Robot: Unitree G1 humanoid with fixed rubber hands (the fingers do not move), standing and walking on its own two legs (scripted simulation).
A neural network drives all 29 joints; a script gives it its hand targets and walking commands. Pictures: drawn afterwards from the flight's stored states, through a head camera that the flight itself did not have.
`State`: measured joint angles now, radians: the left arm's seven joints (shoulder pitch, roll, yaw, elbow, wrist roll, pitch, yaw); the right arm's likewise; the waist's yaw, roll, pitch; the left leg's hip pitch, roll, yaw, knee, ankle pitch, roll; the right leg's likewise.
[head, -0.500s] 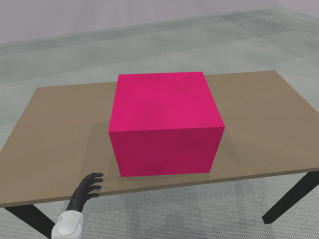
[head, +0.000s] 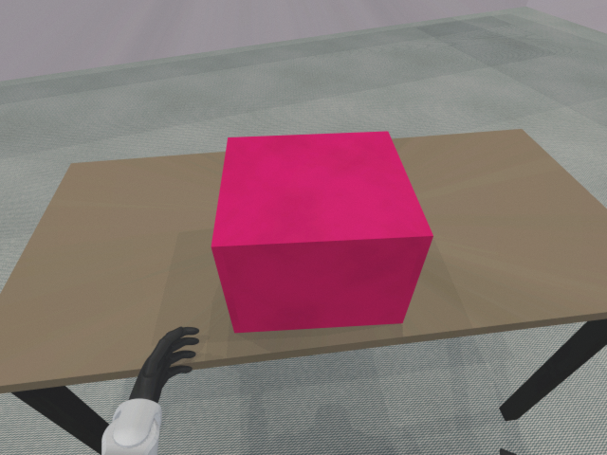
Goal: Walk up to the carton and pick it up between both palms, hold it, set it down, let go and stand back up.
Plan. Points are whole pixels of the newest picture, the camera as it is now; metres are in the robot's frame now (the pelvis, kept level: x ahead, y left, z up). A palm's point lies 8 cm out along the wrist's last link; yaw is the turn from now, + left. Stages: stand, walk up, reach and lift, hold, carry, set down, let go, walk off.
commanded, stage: stand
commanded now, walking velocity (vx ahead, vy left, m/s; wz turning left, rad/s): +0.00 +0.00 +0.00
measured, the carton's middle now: (313, 228) +0.48 +0.01 +0.03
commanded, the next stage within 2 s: none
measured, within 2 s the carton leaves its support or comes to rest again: neither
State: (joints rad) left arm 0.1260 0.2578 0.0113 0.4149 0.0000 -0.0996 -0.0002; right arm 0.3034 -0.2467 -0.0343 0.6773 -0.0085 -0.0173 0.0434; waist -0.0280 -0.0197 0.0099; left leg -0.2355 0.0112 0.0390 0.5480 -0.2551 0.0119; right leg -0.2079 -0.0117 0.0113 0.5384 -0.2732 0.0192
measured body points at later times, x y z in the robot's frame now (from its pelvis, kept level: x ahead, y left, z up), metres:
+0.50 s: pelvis +0.00 +0.00 +0.00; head -0.01 +0.01 +0.45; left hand +0.24 +0.23 -0.01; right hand +0.11 -0.26 -0.10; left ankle +0.03 +0.11 -0.73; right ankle +0.01 -0.13 -0.73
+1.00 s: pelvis +0.00 -0.01 +0.00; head -0.01 +0.00 +0.45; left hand +0.24 +0.23 -0.01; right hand +0.13 -0.27 -0.10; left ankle +0.03 +0.11 -0.73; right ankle +0.01 -0.13 -0.73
